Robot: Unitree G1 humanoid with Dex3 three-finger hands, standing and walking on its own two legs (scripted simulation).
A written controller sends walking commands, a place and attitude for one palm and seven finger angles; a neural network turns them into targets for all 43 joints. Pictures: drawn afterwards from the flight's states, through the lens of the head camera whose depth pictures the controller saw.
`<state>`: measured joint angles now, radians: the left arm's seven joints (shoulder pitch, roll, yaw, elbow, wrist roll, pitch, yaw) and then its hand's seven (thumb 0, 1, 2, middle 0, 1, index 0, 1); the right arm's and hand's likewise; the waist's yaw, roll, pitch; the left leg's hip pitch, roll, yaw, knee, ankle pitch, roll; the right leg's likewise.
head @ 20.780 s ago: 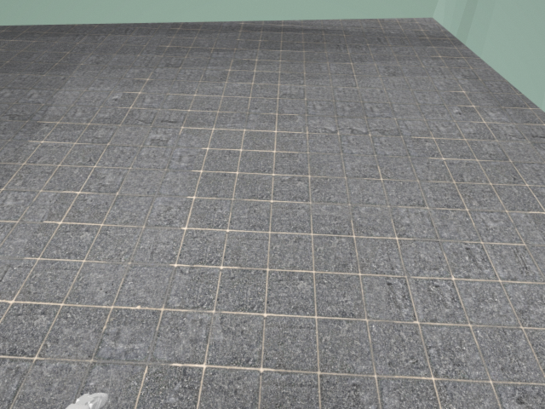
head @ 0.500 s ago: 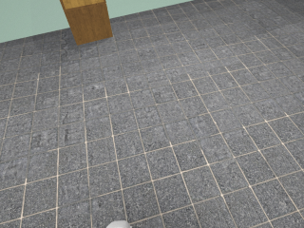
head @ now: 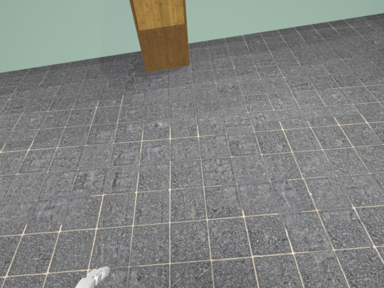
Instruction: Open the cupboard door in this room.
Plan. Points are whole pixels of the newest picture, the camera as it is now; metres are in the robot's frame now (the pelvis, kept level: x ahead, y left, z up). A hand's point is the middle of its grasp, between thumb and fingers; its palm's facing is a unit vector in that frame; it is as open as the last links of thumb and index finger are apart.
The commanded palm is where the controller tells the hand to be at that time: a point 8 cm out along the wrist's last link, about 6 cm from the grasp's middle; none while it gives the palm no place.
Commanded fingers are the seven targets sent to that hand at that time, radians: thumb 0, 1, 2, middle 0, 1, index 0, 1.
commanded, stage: turn or walk to find it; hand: left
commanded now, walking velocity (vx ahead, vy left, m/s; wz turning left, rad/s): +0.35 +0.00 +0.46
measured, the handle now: out of the picture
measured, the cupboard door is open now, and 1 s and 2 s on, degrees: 0 0 0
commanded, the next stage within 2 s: stand and wait in 1.84 s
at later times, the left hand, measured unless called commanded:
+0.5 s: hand out of the picture +0.04 +0.16 -0.17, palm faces +0.31 -0.94 -0.14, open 7.4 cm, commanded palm none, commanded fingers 0.00 0.90 0.90 -0.20 -0.30 -0.20 -0.30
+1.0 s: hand (117, 149) +0.56 +0.28 -0.14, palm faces +0.16 -0.97 -0.19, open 7.4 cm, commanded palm none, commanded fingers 0.00 0.90 0.90 -0.20 -0.30 -0.20 -0.30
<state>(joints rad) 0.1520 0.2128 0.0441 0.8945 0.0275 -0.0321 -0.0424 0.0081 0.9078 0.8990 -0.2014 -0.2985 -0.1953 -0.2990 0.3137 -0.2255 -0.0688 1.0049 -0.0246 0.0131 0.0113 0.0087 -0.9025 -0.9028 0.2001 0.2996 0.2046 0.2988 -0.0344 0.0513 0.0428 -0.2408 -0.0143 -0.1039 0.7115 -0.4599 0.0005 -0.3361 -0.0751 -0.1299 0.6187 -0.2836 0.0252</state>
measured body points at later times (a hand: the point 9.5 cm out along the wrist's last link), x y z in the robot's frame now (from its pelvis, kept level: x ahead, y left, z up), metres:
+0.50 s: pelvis +0.20 +0.05 -0.01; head +0.26 +0.07 +0.43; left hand +0.03 +0.21 -0.15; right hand +0.40 -0.14 -0.15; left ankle +0.26 +0.13 -0.73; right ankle +0.04 -0.11 -0.67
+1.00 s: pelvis +0.44 +0.08 +0.00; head +0.48 +0.08 +0.45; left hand +0.55 +0.34 -0.13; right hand +0.39 -0.16 -0.15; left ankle +0.26 +0.13 -0.72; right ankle +0.57 +0.00 -0.72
